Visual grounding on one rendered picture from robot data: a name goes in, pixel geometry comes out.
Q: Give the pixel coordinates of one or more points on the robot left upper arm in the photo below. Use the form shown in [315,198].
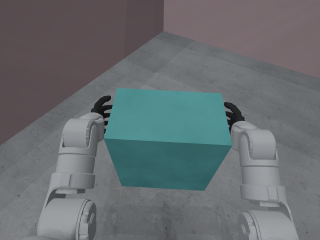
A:
[67,219]

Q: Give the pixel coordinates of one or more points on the left robot forearm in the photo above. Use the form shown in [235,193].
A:
[76,160]

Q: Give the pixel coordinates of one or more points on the left robot hand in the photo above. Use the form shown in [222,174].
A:
[100,108]

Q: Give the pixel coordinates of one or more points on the right robot hand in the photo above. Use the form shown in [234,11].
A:
[235,115]

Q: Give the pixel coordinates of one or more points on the right robot forearm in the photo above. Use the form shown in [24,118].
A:
[259,162]

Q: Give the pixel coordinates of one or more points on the carton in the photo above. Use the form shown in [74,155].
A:
[167,139]

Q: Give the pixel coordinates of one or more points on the robot right upper arm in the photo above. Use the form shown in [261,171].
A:
[265,225]

